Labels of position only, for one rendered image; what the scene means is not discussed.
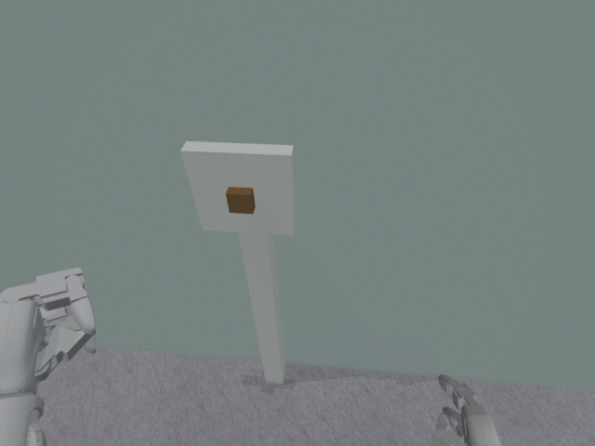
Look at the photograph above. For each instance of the robot right hand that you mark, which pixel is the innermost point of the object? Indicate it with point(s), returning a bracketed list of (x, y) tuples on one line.
[(474, 426)]

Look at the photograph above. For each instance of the left robot forearm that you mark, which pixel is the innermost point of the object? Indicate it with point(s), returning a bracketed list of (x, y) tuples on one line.
[(19, 415)]

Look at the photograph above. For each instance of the robot left hand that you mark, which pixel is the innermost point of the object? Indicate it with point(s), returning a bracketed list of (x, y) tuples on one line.
[(67, 312)]

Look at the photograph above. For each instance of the panel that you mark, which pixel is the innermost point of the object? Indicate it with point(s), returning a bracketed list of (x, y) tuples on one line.
[(211, 168)]

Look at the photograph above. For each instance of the button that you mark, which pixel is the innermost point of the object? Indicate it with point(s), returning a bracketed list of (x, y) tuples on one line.
[(240, 200)]

